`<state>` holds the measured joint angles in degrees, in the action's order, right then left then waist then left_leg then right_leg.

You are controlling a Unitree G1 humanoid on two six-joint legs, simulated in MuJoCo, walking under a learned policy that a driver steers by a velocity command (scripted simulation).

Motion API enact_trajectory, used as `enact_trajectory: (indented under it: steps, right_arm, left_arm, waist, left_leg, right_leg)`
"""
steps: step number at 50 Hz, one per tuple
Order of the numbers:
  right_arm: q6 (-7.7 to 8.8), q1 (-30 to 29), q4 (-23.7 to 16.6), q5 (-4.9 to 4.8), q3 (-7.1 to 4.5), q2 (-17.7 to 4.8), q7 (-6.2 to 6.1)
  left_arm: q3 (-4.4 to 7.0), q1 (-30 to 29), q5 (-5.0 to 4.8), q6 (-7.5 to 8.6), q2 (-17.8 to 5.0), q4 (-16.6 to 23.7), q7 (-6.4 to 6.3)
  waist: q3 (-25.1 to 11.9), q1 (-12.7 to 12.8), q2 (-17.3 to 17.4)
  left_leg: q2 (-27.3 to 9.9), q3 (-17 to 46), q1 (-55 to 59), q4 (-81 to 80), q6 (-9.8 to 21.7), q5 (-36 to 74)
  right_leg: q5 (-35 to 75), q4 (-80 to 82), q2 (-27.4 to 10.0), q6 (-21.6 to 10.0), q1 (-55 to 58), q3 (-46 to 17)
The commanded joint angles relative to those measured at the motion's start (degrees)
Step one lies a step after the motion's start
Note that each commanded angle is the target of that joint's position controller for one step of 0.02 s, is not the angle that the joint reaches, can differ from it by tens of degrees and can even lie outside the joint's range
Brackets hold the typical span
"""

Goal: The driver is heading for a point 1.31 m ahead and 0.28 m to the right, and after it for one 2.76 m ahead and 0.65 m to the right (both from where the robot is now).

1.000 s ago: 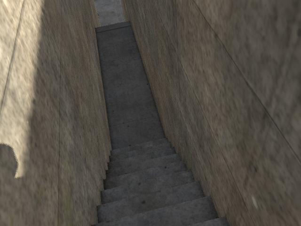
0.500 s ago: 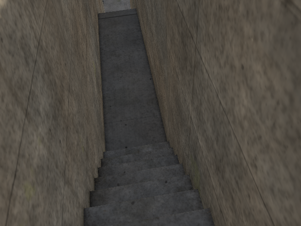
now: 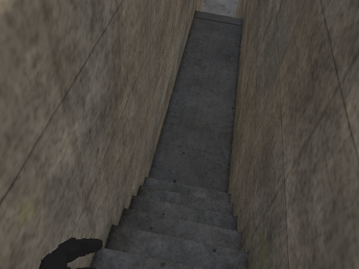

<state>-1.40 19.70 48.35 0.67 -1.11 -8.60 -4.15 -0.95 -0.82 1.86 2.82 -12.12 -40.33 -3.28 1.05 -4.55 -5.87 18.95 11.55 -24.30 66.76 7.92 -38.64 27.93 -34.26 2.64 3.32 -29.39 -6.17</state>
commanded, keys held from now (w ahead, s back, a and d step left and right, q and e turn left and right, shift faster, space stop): shift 1.00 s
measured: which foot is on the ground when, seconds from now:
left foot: down 0.00-0.12, up 0.14-0.62, down 0.64-1.00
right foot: up 0.00-0.08, down 0.10-1.00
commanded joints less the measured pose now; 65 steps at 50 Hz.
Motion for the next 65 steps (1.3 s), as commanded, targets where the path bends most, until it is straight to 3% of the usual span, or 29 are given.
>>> enact_trajectory:
  steps: [1,2,3,5,6,7,8,9,10,11,12,13,14,16,18,21,23,26,29,31,32,33,34,36,39,49,50,53,65]
  right_arm:
    - [0.44,1.0,-1.7,1.06,-0.36,-3.5,0.58]
    - [-0.06,3.1,-0.7,2.39,-0.57,-3.5,-0.27]
    - [-0.16,3.6,0.0,2.41,-0.48,-3.7,-0.37]
    - [0.28,-1.8,-2.4,0.79,0.05,-3.3,0.86]
    - [0.96,-4.4,-4.9,-1.63,-0.22,-3.9,1.47]
    - [0.87,-1.9,-4.7,-3.18,-0.33,-4.1,0.73]
    - [1.2,1.1,-3.1,-1.01,0.09,-4.2,-0.29]
    - [1.61,0.1,-4.0,-0.38,0.2,-4.0,-0.52]
    - [1.28,-1.5,-4.0,2.19,0.32,-2.4,-0.57]
    - [-0.15,-3.5,-5.0,2.74,1.57,0.1,-0.79]
    - [-2.05,-5.2,-2.8,2.73,1.04,-1.9,-1.04]
    - [-3.01,-12.9,-5.7,2.75,0.56,-2.8,-0.86]
    - [-3.66,-13.0,-4.9,1.54,0.65,-0.9,-0.48]
    - [-4.7,-10.9,-4.2,1.47,1.05,2.0,-0.63]
    - [-5.31,-10.9,-2.9,0.88,0.68,1.1,-2.17]
    - [-5.39,-13.9,-2.7,0.66,1.12,1.1,-2.59]
    - [-5.57,-14.8,-2.8,0.7,1.45,1.1,-1.4]
    - [-4.5,-16.7,-2.7,0.61,1.9,-0.3,-0.04]
    - [-3.88,-13.1,-0.9,-1.9,1.09,-4.6,1.73]
    - [-3.22,-6.9,1.2,-2.48,1.05,-4.5,1.82]
    - [-1.31,-4.6,0.6,-2.66,0.83,-4.4,1.75]
    - [-0.15,-3.7,0.3,-0.43,1.94,-4.1,1.13]
    - [0.06,-3.7,1.0,0.7,2.36,-3.2,0.85]
    - [0.53,-9.3,0.7,-0.37,2.9,-2.1,0.59]
    - [0.62,-7.9,1.5,-1.2,2.63,-3.2,0.16]
    - [3.03,-5.3,3.4,-0.91,2.12,-4.6,-0.14]
    - [3.4,-2.3,4.5,-0.02,2.29,-4.5,-0.48]
    - [4.39,-2.0,4.5,-0.54,2.36,-4.2,-0.46]
    - [3.93,-2.0,4.5,-0.32,2.26,-4.6,-0.2]
  left_arm:
    - [0.87,-0.5,-1.58,1.53,-2.7,3.2,0.57]
    - [1.99,3.6,-2.11,1.74,-5.6,1.0,0.91]
    - [2.85,6.4,-2.38,1.95,-6.4,-1.0,1.35]
    - [3.99,21.0,-2.3,1.4,-5.8,-7.8,1.01]
    - [5.25,29.3,-1.88,0.32,-9.3,-9.8,1.19]
    - [4.34,33.6,-2.65,0.25,-7.3,-10.7,2.23]
    - [3.38,33.8,-3.34,1.26,-5.1,-10.8,2.97]
    - [2.62,29.9,-3.28,2.04,-4.2,-9.8,2.51]
    - [2.3,27.8,-2.35,1.72,-5.5,-10.1,1.88]
    - [3.34,21.1,-2.04,1.4,-9.3,-8.4,-0.12]
    - [1.77,20.2,-2.15,0.04,-6.6,-8.4,-0.33]
    - [0.75,21.3,-2.65,-0.11,-6.6,-8.3,-0.43]
    - [-0.82,23.3,-2.79,-0.06,-4.5,-8.8,-0.28]
    - [-1.46,27.8,-3.06,0.48,-5.4,-10.0,0.13]
    - [-1.39,29.0,-3.0,1.12,-6.0,-9.7,0.54]
    - [-3.0,30.7,-3.55,1.2,-2.7,-10.1,-0.73]
    - [-2.92,30.9,-2.7,0.8,-2.1,-9.1,-1.34]
    - [-1.78,27.7,-2.19,0.22,-2.9,-8.0,-1.34]
    - [1.05,29.1,-1.29,-1.29,-7.8,-8.1,0.32]
    - [1.65,29.1,-0.64,-1.73,-5.7,-8.4,1.44]
    - [1.54,28.3,-0.32,-1.41,-4.4,-9.0,1.84]
    - [1.74,29.5,-2.0,-1.65,-2.8,-8.9,2.32]
    - [2.88,29.4,-3.12,-2.69,-5.2,-10.4,2.12]
    - [2.88,27.8,-2.45,-3.98,-4.1,-11.9,2.43]
    - [2.55,24.7,-1.53,-3.88,-4.0,-12.5,3.3]
    - [1.99,18.8,-2.1,-3.81,-6.2,-16.2,1.93]
    - [1.7,21.2,-1.89,-4.05,-5.1,-16.8,2.23]
    - [1.69,19.8,-1.33,-4.22,-5.9,-16.9,2.64]
    - [1.08,19.2,-1.4,-4.39,-5.7,-18.4,2.47]
  waist:
    - [0.8,-2.0,14.6]
    - [4.9,-2.4,12.0]
    - [5.9,-2.7,10.0]
    - [3.9,1.5,2.7]
    - [-2.0,6.4,-6.1]
    - [-12.1,9.4,-11.9]
    - [-17.0,7.6,-2.1]
    - [-16.9,6.0,1.1]
    - [-13.6,4.0,7.4]
    - [-12.4,2.3,3.0]
    - [-9.1,2.3,7.8]
    - [-3.8,3.5,7.3]
    - [-2.4,3.8,7.1]
    - [-3.5,3.2,3.6]
    - [-2.3,3.0,-2.8]
    - [-1.9,4.5,-1.3]
    - [-1.8,5.1,-1.4]
    - [0.9,6.5,-2.9]
    - [4.0,8.4,-7.5]
    - [8.1,6.4,-3.9]
    - [7.4,4.9,-0.1]
    - [6.5,5.7,7.0]
    - [5.1,5.3,10.5]
    - [5.6,6.8,13.2]
    - [3.6,6.4,13.8]
    - [1.2,4.8,8.1]
    - [1.2,5.5,10.2]
    - [0.4,5.6,7.5]
    - [2.4,5.4,7.5]
  left_leg:
    - [-11.2,17.0,-1.1,-8.9,0.9,37.8]
    - [-12.0,18.9,3.4,-4.9,2.3,38.4]
    - [-12.2,18.6,2.4,-1.6,2.7,43.2]
    - [-11.7,14.3,-15.3,10.8,1.4,41.6]
    - [-8.0,7.3,-32.9,29.8,-3.0,20.7]
    - [-5.9,-0.9,-45.1,56.5,-3.9,-28.3]
    - [-7.9,-1.6,-47.2,67.0,-1.0,-26.4]
    - [-8.5,-2.3,-45.8,68.2,-1.6,-15.3]
    - [-6.9,-3.3,-43.5,69.9,-2.7,-4.0]
    - [-10.1,-2.8,-39.1,66.7,-5.2,2.9]
    - [-9.7,-3.2,-36.9,66.6,-6.6,8.3]
    - [-8.9,-3.4,-39.8,62.6,-7.7,14.9]
    - [-8.7,-3.0,-37.5,58.9,-8.7,17.5]
    - [-8.5,-3.4,-35.7,56.7,-10.0,19.6]
    - [-9.1,-4.8,-35.6,53.3,-10.6,18.4]
    - [-10.8,-2.6,-35.6,40.4,-12.7,24.2]
    - [-12.9,-3.8,-32.5,29.6,-13.0,27.0]
    - [-19.3,-4.9,-20.6,-3.0,-12.2,31.9]
    - [-16.9,-13.2,7.4,-23.7,-8.5,12.2]
    - [-17.7,-12.4,22.1,-39.7,-6.3,19.5]
    - [-23.2,-2.8,30.2,-43.0,-6.4,23.6]
    - [-33.5,10.9,28.8,-41.0,-2.1,38.9]
    - [-34.5,14.1,20.1,-43.9,-0.1,39.4]
    - [-29.3,7.7,11.7,-46.6,-4.0,27.5]
    - [-26.1,3.6,10.6,-48.2,-6.1,24.1]
    - [-26.2,1.5,15.5,-48.0,-6.7,40.5]
    - [-25.4,-0.2,14.9,-46.5,-6.9,43.2]
    - [-26.1,-0.4,14.7,-45.6,-6.4,45.6]
    - [-25.9,-1.1,14.5,-45.9,-6.5,41.8]
  right_leg:
    - [1.4,8.7,-3.4,-1.1,8.2,-1.7]
    - [-2.2,20.6,-7.4,-2.5,4.1,-5.4]
    - [-2.2,24.6,-7.6,-3.0,8.1,-3.5]
    - [10.7,28.0,-11.0,-5.3,33.5,1.8]
    - [36.4,11.9,-20.3,-12.0,55.0,-2.3]
    - [48.8,0.2,-31.3,-22.6,67.5,-8.0]
    - [37.4,-3.2,-29.3,-25.6,65.8,-7.0]
    - [30.6,-0.9,-26.6,-24.7,58.8,-5.3]
    - [29.0,2.8,-25.3,-26.2,47.6,-6.4]
    - [5.9,8.9,-29.6,-31.2,35.3,-15.5]
    - [-2.5,10.9,-24.2,-28.3,25.5,-11.4]
    - [-4.5,7.4,-18.1,-22.5,20.9,-6.1]
    - [2.6,5.1,-15.6,-19.6,16.4,-3.7]
    - [7.3,3.0,-14.5,-18.4,14.8,-3.8]
    - [6.0,1.8,-13.2,-16.7,14.4,-2.8]
    - [-10.1,1.0,-14.3,-17.2,15.1,-7.7]
    - [-27.2,4.3,-14.6,-18.4,14.7,-10.5]
    - [-44.9,10.0,-14.2,-15.6,13.8,-13.4]
    - [-50.9,16.7,-13.9,-15.7,2.9,-10.9]
    - [-55.8,16.6,-11.1,-14.7,-3.8,-9.4]
    - [-53.1,11.0,-7.0,-12.9,-7.3,-6.0]
    - [-53.7,11.4,-5.9,-10.3,-9.8,-4.0]
    - [-56.0,11.8,-6.5,-8.5,-0.7,-3.0]
    - [-47.1,14.4,-5.8,-7.4,13.0,-1.8]
    - [-40.9,17.2,-6.0,-8.3,20.8,-1.3]
    - [-33.3,24.1,-8.2,-7.4,28.3,-1.9]
    - [-32.1,23.0,-8.2,-7.1,29.8,-2.2]
    - [-32.6,21.0,-8.0,-6.5,29.9,-1.7]
    - [-34.0,21.0,-8.0,-6.4,27.0,-2.0]
Next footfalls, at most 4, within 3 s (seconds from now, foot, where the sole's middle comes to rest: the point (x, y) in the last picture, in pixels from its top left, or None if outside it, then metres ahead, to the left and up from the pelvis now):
0.10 right None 0.13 -0.10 -0.89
0.64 left None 0.19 0.12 -0.89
2.00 right None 0.15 -0.17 -0.89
2.46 left None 0.39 -0.10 -1.09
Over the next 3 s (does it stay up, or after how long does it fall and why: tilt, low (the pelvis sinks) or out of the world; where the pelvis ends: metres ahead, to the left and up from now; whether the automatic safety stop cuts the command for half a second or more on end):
stays up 0.74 -0.27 -0.64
